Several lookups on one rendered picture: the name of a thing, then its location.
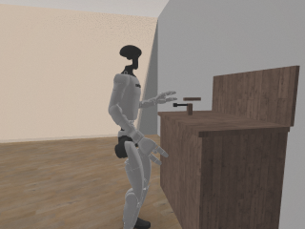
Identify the counter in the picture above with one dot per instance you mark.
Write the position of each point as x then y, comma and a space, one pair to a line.
225, 167

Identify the right robot forearm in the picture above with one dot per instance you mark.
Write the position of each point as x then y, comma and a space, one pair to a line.
125, 124

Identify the right robot hand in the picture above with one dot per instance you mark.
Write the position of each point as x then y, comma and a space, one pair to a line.
147, 146

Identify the left robot hand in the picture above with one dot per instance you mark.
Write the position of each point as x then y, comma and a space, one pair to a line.
161, 98

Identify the left robot forearm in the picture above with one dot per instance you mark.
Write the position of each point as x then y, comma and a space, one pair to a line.
147, 103

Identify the robot head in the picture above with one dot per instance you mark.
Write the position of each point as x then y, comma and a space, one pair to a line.
132, 53

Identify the robot left shin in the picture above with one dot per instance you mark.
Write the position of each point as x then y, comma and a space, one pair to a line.
144, 193

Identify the robot right upper arm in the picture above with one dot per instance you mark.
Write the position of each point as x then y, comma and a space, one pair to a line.
120, 83

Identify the tap lever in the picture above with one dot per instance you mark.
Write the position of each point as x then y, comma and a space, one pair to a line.
175, 104

